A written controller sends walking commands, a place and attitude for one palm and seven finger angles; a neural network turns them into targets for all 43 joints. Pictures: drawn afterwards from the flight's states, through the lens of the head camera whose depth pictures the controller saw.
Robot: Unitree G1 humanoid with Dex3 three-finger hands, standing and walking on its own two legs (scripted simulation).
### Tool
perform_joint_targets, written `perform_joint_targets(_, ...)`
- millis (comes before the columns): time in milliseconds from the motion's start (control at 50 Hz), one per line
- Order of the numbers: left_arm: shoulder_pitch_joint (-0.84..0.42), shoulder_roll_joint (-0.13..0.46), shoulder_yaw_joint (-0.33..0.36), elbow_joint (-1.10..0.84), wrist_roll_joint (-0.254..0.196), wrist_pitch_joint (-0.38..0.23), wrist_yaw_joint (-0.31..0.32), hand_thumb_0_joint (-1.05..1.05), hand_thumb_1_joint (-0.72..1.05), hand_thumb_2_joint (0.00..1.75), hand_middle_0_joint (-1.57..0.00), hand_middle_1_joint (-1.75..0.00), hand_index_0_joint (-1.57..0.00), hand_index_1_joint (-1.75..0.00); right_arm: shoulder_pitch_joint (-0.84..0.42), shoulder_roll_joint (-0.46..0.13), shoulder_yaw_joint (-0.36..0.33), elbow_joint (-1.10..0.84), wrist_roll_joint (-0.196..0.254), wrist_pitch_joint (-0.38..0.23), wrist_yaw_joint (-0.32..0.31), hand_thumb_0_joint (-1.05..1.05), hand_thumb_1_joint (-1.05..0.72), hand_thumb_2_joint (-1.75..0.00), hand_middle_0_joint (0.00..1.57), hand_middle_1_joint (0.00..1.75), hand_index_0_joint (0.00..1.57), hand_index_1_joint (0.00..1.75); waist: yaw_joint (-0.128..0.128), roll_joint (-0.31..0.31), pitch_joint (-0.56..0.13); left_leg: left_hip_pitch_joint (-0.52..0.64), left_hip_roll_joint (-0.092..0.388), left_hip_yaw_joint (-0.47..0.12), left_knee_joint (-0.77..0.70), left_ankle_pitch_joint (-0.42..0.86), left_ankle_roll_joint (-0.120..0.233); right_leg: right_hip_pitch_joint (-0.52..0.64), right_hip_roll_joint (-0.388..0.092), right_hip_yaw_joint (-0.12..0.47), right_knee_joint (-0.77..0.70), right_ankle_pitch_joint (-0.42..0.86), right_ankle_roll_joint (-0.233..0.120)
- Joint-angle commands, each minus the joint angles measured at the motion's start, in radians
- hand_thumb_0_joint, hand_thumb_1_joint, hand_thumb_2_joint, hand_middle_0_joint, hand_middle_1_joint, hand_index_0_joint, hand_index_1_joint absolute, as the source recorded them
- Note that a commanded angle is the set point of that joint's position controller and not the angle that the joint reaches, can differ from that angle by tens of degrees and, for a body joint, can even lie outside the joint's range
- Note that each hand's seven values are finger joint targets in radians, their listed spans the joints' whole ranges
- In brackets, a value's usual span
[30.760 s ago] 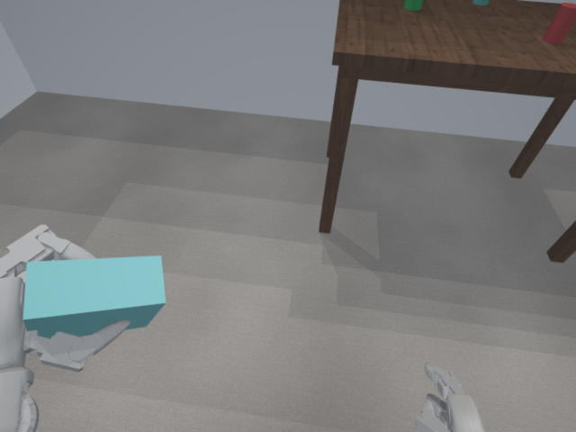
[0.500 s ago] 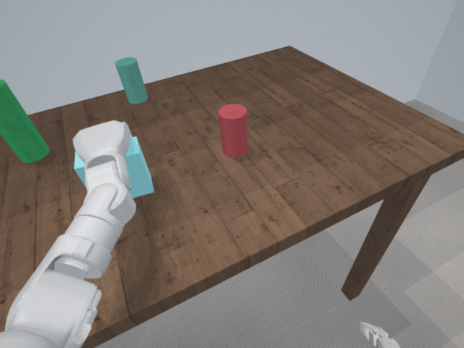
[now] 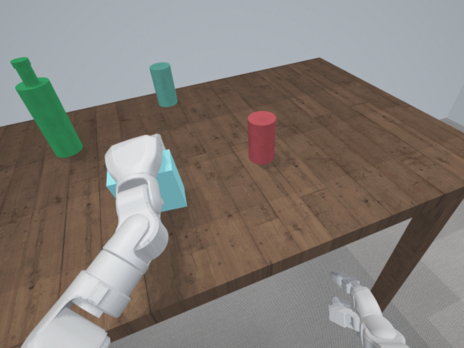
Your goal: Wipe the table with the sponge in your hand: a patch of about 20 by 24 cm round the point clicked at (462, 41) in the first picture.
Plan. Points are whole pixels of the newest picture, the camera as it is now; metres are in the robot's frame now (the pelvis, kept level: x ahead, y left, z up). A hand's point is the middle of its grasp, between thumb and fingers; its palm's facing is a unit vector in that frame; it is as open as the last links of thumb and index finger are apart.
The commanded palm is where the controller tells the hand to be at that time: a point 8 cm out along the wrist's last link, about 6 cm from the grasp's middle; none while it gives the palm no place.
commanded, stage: wipe back along the third lane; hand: left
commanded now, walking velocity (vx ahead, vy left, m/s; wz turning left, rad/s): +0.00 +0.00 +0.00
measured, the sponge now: (152, 192) +0.35 +0.20 +0.11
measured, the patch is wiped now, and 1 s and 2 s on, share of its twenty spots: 0.95 0.95 0.95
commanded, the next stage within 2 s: slide back across to the middle lane in 0.86 s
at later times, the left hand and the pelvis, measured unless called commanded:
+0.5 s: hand (160, 201) +0.29 +0.16 +0.16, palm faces +0.27 -0.16 -0.95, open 9.5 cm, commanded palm +0.24 +0.15 +0.17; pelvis -0.02 -0.03 +0.00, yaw -1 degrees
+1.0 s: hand (166, 221) +0.25 +0.13 +0.16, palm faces +0.31 -0.24 -0.92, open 9.4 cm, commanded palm +0.19 +0.13 +0.17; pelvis -0.02 -0.05 +0.00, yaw -2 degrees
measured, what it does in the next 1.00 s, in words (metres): shifts its weight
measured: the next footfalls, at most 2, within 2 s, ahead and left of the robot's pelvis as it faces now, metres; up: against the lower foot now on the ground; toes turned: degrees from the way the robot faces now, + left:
none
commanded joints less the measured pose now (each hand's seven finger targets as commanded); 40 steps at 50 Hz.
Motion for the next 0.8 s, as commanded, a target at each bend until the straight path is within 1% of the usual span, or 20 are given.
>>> perform_joint_targets(0,-0.052,-0.030,0.016,-0.151,-0.086,0.011,-0.043,0.00,0.10,1.30,-1.20,-1.60,-1.20,-1.60,-0.257,-0.096,-0.033,-0.195,-0.001,-0.045,0.004,0.00,-0.90,-0.90,0.20,0.30,0.20,0.30,-0.009,-0.168,-0.146,0.096,0.023,-0.012,-0.029,0.374,-0.004,0.056,0.039,-0.021,-0.020,0.424,-0.051)
perform_joint_targets(20,-0.039,-0.010,0.043,-0.153,-0.095,0.010,-0.038,0.00,0.10,1.30,-1.20,-1.60,-1.20,-1.60,-0.257,-0.099,-0.033,-0.192,-0.002,-0.042,0.002,0.00,-0.90,-0.90,0.20,0.30,0.20,0.30,-0.010,-0.184,-0.118,0.082,0.030,-0.019,-0.038,0.347,-0.006,0.049,0.041,-0.021,-0.026,0.393,-0.053)
perform_joint_targets(60,-0.069,-0.038,0.010,-0.165,-0.095,0.007,-0.030,0.00,0.10,1.30,-1.20,-1.60,-1.20,-1.60,-0.260,-0.091,-0.027,-0.192,0.003,-0.043,-0.002,0.00,-0.90,-0.90,0.20,0.30,0.20,0.30,-0.015,-0.160,-0.095,0.085,0.028,-0.015,-0.044,0.307,-0.006,0.023,0.042,-0.024,-0.030,0.335,-0.051)
perform_joint_targets(120,-0.047,-0.008,0.040,-0.178,-0.100,0.002,-0.016,0.00,0.10,1.30,-1.20,-1.60,-1.20,-1.60,-0.263,-0.094,-0.028,-0.191,0.001,-0.044,-0.007,0.00,-0.90,-0.90,0.20,0.30,0.20,0.30,-0.009,-0.156,-0.092,0.081,0.028,-0.016,-0.050,0.266,-0.007,0.022,0.043,-0.014,-0.037,0.291,-0.052)
perform_joint_targets(200,-0.004,-0.033,0.014,-0.202,-0.099,0.004,-0.008,0.00,0.10,1.30,-1.20,-1.60,-1.20,-1.60,-0.270,-0.089,-0.028,-0.199,0.004,-0.045,-0.004,0.00,-0.90,-0.90,0.20,0.30,0.20,0.30,-0.006,-0.145,-0.110,0.084,0.021,-0.007,-0.040,0.272,-0.006,0.037,0.040,-0.003,-0.038,0.306,-0.050)
perform_joint_targets(220,0.013,-0.002,0.047,-0.210,-0.105,0.000,-0.003,0.00,0.10,1.30,-1.20,-1.60,-1.20,-1.60,-0.268,-0.094,-0.030,-0.197,0.003,-0.045,-0.003,0.00,-0.90,-0.90,0.20,0.30,0.20,0.30,-0.008,-0.158,-0.105,0.075,0.025,-0.011,-0.042,0.255,-0.007,0.039,0.042,0.000,-0.040,0.290,-0.051)
perform_joint_targets(260,0.032,-0.034,0.017,-0.218,-0.105,0.001,-0.002,0.00,0.10,1.30,-1.20,-1.60,-1.20,-1.60,-0.274,-0.087,-0.027,-0.203,0.007,-0.044,0.000,0.00,-0.90,-0.90,0.20,0.30,0.20,0.30,-0.008,-0.156,-0.095,0.073,0.024,-0.007,-0.040,0.254,-0.006,0.037,0.041,0.000,-0.041,0.289,-0.049)
perform_joint_targets(320,0.077,-0.007,0.044,-0.259,-0.112,-0.006,0.003,0.00,0.10,1.30,-1.20,-1.60,-1.20,-1.60,-0.279,-0.092,-0.033,-0.206,0.005,-0.042,0.002,0.00,-0.90,-0.90,0.20,0.30,0.20,0.30,-0.003,-0.148,-0.093,0.070,0.023,-0.005,-0.039,0.242,-0.005,0.046,0.041,0.012,-0.048,0.283,-0.048)
perform_joint_targets(360,0.087,-0.045,0.004,-0.267,-0.116,-0.007,0.002,0.00,0.10,1.30,-1.20,-1.60,-1.20,-1.60,-0.285,-0.085,-0.029,-0.213,0.009,-0.044,0.004,0.00,-0.90,-0.90,0.20,0.30,0.20,0.30,-0.007,-0.156,-0.079,0.067,0.020,0.000,-0.038,0.233,-0.003,0.041,0.040,0.014,-0.053,0.275,-0.044)
perform_joint_targets(420,0.120,-0.010,0.038,-0.290,-0.120,-0.016,0.008,0.00,0.10,1.30,-1.20,-1.60,-1.20,-1.60,-0.288,-0.090,-0.035,-0.208,0.006,-0.042,0.002,0.00,-0.90,-0.90,0.20,0.30,0.20,0.30,-0.006,-0.160,-0.045,0.060,0.021,0.002,-0.044,0.203,-0.003,0.031,0.040,0.025,-0.067,0.238,-0.044)
perform_joint_targets(440,0.137,-0.033,0.017,-0.304,-0.123,-0.017,0.008,0.00,0.10,1.30,-1.20,-1.60,-1.20,-1.60,-0.293,-0.084,-0.030,-0.219,0.008,-0.046,0.003,0.00,-0.90,-0.90,0.20,0.30,0.20,0.30,0.000,-0.157,-0.053,0.060,0.016,0.009,-0.043,0.203,-0.001,0.038,0.038,0.027,-0.071,0.234,-0.040)
perform_joint_targets(520,0.182,0.021,0.068,-0.324,-0.130,-0.030,0.016,0.00,0.10,1.30,-1.20,-1.60,-1.20,-1.60,-0.293,-0.090,-0.036,-0.210,0.004,-0.047,-0.005,0.00,-0.90,-0.90,0.20,0.30,0.20,0.30,0.000,-0.178,-0.023,0.058,0.015,0.013,-0.040,0.177,-0.002,0.029,0.036,0.058,-0.101,0.194,-0.035)
perform_joint_targets(540,0.179,-0.009,0.039,-0.334,-0.130,-0.031,0.016,0.00,0.10,1.30,-1.20,-1.60,-1.20,-1.60,-0.300,-0.082,-0.031,-0.219,0.006,-0.051,-0.006,0.00,-0.90,-0.90,0.20,0.30,0.20,0.30,-0.001,-0.172,-0.032,0.061,0.012,0.019,-0.040,0.177,0.000,0.032,0.034,0.056,-0.102,0.187,-0.032)
perform_joint_targets(580,0.182,-0.014,0.031,-0.337,-0.132,-0.038,0.016,0.00,0.10,1.30,-1.20,-1.60,-1.20,-1.60,-0.298,-0.082,-0.031,-0.215,0.005,-0.056,-0.009,0.00,-0.90,-0.90,0.20,0.30,0.20,0.30,-0.004,-0.163,-0.016,0.066,0.010,0.020,-0.035,0.177,0.001,0.021,0.032,0.067,-0.114,0.185,-0.030)
perform_joint_targets(620,0.208,0.038,0.080,-0.342,-0.133,-0.046,0.021,0.00,0.10,1.30,-1.20,-1.60,-1.20,-1.60,-0.294,-0.089,-0.036,-0.209,0.001,-0.059,-0.012,0.00,-0.90,-0.90,0.20,0.30,0.20,0.30,0.001,-0.170,-0.013,0.067,0.010,0.020,-0.034,0.163,0.000,0.021,0.032,0.084,-0.125,0.158,-0.031)
perform_joint_targets(640,0.209,-0.006,0.040,-0.362,-0.135,-0.046,0.019,0.00,0.10,1.30,-1.20,-1.60,-1.20,-1.60,-0.302,-0.079,-0.032,-0.223,0.004,-0.064,-0.011,0.00,-0.90,-0.90,0.20,0.30,0.20,0.30,0.002,-0.157,-0.024,0.071,0.007,0.026,-0.032,0.171,0.002,0.026,0.029,0.078,-0.123,0.163,-0.029)
perform_joint_targets(700,0.239,-0.012,0.033,-0.365,-0.137,-0.056,0.017,0.00,0.10,1.30,-1.20,-1.60,-1.20,-1.60,-0.299,-0.079,-0.035,-0.219,0.002,-0.069,-0.011,0.00,-0.90,-0.90,0.20,0.30,0.20,0.30,0.000,-0.169,-0.010,0.078,0.005,0.025,-0.026,0.177,0.004,0.019,0.029,0.089,-0.134,0.170,-0.027)
perform_joint_targets(720,0.263,0.033,0.076,-0.379,-0.138,-0.060,0.020,0.00,0.10,1.30,-1.20,-1.60,-1.20,-1.60,-0.296,-0.084,-0.038,-0.217,-0.002,-0.071,-0.011,0.00,-0.90,-0.90,0.20,0.30,0.20,0.30,0.006,-0.178,-0.022,0.077,0.006,0.023,-0.027,0.172,0.003,0.028,0.030,0.099,-0.136,0.159,-0.028)
perform_joint_targets(740,0.273,0.008,0.056,-0.390,-0.137,-0.060,0.019,0.00,0.10,1.30,-1.20,-1.60,-1.20,-1.60,-0.302,-0.078,-0.036,-0.226,0.000,-0.074,-0.010,0.00,-0.90,-0.90,0.20,0.30,0.20,0.30,0.009,-0.194,-0.036,0.077,0.003,0.030,-0.017,0.191,0.006,0.043,0.027,0.098,-0.129,0.194,-0.025)
perform_joint_targets(780,0.304,0.031,0.082,-0.394,-0.140,-0.058,0.019,0.00,0.10,1.30,-1.20,-1.60,-1.20,-1.60,-0.297,-0.082,-0.036,-0.218,-0.003,-0.070,-0.011,0.00,-0.90,-0.90,0.20,0.30,0.20,0.30,0.008,-0.196,-0.026,0.075,0.003,0.029,-0.013,0.204,0.005,0.047,0.027,0.113,-0.130,0.227,-0.023)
